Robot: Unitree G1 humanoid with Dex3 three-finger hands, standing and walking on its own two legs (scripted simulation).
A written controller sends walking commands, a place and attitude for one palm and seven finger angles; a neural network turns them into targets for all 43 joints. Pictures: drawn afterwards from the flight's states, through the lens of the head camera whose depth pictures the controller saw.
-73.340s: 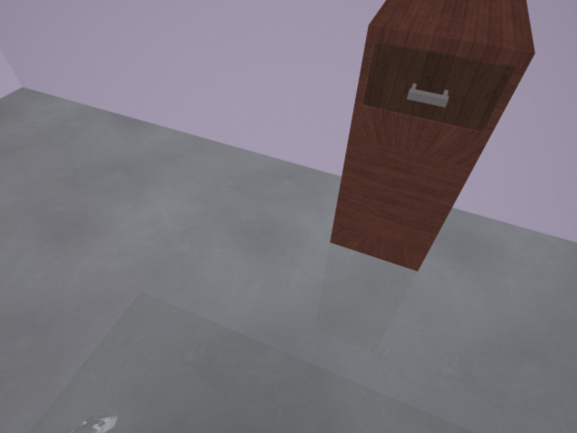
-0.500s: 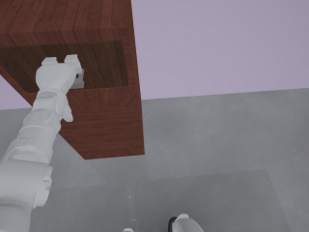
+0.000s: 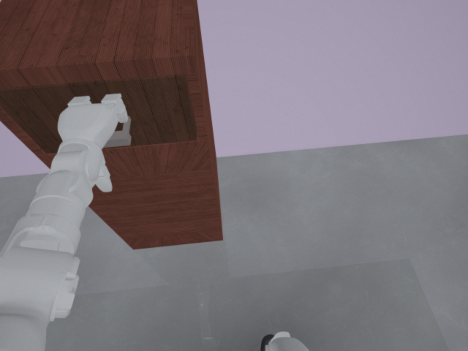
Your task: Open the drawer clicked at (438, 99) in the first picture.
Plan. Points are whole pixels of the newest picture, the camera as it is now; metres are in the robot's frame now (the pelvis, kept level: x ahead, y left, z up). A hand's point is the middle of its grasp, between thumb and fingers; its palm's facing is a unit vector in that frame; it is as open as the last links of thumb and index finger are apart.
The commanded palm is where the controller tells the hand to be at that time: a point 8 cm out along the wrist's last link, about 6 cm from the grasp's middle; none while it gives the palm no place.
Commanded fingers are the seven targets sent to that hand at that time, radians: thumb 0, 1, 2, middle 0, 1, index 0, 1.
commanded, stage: lift the fingers back up to retry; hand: left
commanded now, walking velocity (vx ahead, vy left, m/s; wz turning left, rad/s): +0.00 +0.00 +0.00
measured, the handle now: (104, 131) +0.52 +0.25 +0.04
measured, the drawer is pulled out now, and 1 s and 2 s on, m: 0.00 0.00 0.00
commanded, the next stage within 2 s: re-aim the fingers above the handle in 0.44 s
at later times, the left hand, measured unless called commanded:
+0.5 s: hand (92, 132) +0.47 +0.24 +0.09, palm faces -0.05 -0.02 -1.00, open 13.7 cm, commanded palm +0.44 +0.24 +0.15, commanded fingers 0.00 -0.50 0.30 -0.30 -1.20 -0.30 -1.20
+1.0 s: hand (100, 130) +0.47 +0.22 +0.09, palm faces -0.04 -0.02 -1.00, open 13.9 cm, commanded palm +0.45 +0.24 +0.15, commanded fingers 0.00 -0.50 0.30 -0.30 -1.20 -0.30 -1.20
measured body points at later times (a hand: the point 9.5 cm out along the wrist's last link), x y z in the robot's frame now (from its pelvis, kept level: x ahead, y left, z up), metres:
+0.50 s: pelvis +0.03 +0.00 +0.02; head +0.09 -0.02 +0.46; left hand +0.47 +0.23 +0.15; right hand +0.14 -0.26 -0.12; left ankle -0.05 +0.09 -0.71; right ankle +0.05 -0.11 -0.71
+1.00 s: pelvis +0.02 -0.01 +0.02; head +0.09 -0.03 +0.46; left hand +0.47 +0.22 +0.15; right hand +0.11 -0.27 -0.12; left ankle -0.05 +0.09 -0.71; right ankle +0.05 -0.11 -0.71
